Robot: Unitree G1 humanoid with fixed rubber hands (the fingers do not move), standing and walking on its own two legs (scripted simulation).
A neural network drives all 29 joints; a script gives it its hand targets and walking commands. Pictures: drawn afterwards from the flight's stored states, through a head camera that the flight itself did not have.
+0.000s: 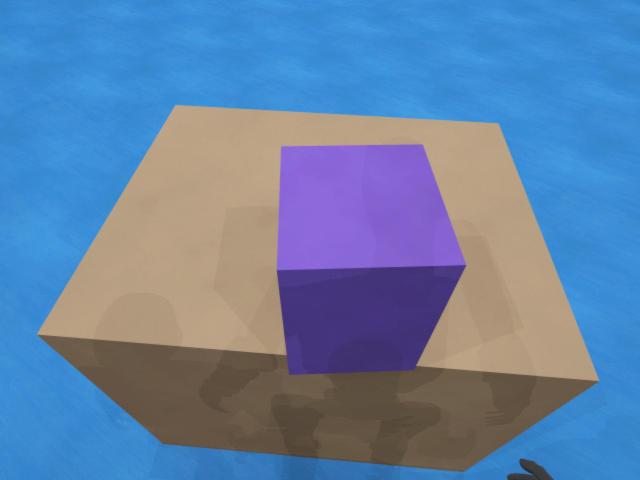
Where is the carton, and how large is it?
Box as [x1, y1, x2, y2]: [277, 144, 465, 374]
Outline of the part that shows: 422,144 281,146 277,276 289,374 405,370 414,368 465,266 462,254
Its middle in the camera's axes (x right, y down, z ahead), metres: +0.04 +0.04 +0.54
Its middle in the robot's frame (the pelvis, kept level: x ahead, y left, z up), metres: +0.38 -0.03 +0.04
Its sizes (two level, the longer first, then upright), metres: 0.198 0.186 0.262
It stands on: a pedestal, 0.68 m high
